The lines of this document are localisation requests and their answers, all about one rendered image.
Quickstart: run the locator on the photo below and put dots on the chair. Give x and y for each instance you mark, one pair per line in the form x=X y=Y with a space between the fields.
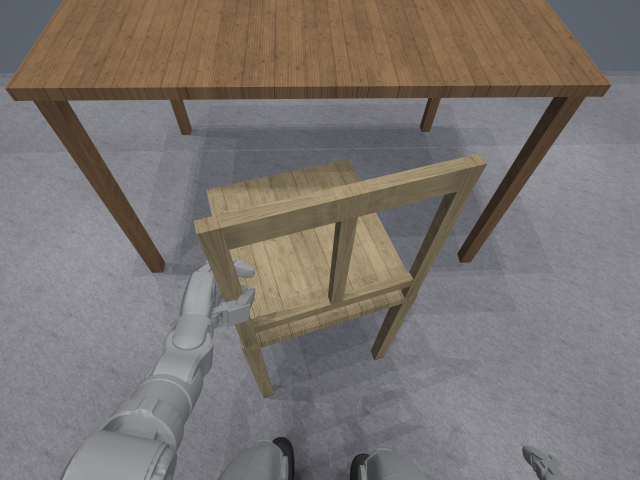
x=320 y=252

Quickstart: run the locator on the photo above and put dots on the robot left hand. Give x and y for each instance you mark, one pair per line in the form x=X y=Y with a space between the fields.
x=202 y=294

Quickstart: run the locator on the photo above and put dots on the table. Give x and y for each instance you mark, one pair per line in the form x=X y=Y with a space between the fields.
x=303 y=49

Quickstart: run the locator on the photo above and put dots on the left robot forearm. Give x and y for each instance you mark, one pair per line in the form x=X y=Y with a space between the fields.
x=165 y=398

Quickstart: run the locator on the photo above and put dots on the robot right hand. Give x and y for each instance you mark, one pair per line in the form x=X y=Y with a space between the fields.
x=546 y=467

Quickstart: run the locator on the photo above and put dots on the right robot foot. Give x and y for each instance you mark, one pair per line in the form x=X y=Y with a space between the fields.
x=358 y=460

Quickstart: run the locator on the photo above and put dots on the robot right shin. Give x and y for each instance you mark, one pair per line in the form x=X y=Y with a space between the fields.
x=378 y=451

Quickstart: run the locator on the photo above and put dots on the robot left upper arm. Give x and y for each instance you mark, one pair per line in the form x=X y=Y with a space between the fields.
x=115 y=456

